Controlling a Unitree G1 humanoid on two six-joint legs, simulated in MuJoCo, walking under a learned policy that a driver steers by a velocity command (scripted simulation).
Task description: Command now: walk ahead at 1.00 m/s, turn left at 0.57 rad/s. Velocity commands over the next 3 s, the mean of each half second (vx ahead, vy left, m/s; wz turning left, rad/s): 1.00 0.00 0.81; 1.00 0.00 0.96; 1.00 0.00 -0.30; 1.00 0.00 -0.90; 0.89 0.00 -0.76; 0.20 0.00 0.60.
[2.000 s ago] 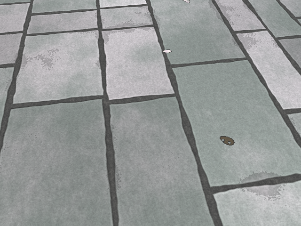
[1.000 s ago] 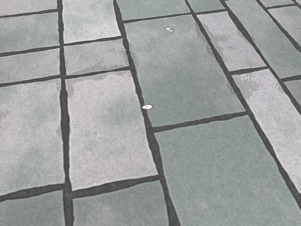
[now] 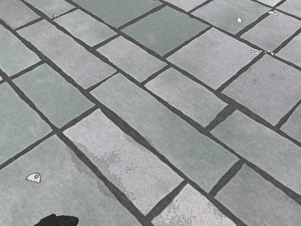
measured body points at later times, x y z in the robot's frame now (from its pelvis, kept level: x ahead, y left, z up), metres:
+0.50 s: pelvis +0.45 +0.02 -0.01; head +0.47 +0.03 +0.43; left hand +0.28 +0.28 -0.13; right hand +0.78 -0.12 -0.06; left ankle +0.56 +0.18 -0.67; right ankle +0.34 -0.15 -0.74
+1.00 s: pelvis +0.86 +0.25 -0.02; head +0.89 +0.26 +0.43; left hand +0.87 +0.59 -0.05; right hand +1.09 +0.04 -0.14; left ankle +0.68 +0.18 -0.74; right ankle +1.11 +0.28 -0.72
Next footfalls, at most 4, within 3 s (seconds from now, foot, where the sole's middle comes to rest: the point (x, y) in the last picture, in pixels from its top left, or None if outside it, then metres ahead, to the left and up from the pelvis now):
0.20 right None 0.38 -0.14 -0.78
0.62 left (105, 183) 0.71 0.20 -0.78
1.04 right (86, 118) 1.12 0.33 -0.78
1.44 left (15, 117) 1.16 0.73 -0.78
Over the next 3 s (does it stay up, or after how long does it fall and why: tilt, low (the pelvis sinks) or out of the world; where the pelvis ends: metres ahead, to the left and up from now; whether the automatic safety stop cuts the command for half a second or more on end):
stays up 2.17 0.88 0.00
